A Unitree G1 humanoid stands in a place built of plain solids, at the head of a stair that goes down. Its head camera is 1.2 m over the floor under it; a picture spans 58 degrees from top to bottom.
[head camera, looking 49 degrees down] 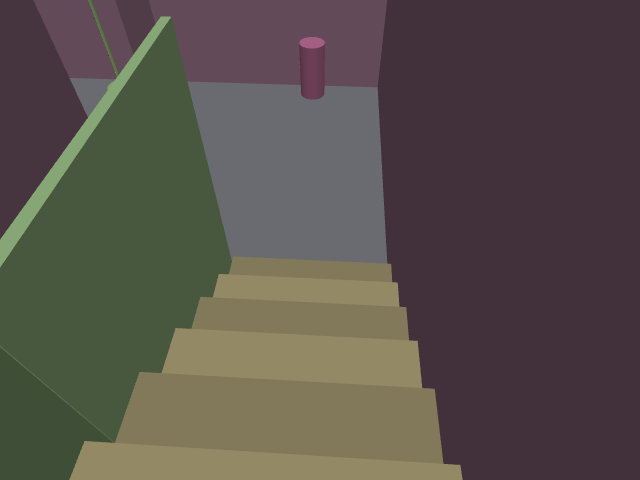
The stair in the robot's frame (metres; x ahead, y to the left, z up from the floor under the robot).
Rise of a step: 0.18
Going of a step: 0.27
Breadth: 0.98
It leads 3 degrees to the right of straight ahead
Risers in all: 6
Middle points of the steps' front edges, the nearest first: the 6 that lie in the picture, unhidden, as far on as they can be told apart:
0.32 0.13 0.00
0.59 0.11 -0.18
0.85 0.10 -0.36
1.12 0.08 -0.54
1.39 0.07 -0.72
1.66 0.05 -0.89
